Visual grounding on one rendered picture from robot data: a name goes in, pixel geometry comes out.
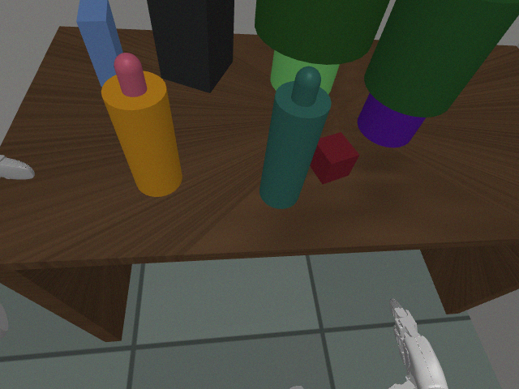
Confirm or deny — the potted plant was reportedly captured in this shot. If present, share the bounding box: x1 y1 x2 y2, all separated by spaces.
255 0 390 94
358 0 519 147

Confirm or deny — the left robot hand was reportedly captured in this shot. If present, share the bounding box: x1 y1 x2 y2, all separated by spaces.
0 155 35 180

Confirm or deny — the desk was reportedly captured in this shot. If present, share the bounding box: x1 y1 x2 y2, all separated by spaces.
0 26 519 342

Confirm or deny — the right robot hand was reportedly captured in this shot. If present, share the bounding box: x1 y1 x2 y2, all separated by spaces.
389 298 448 389

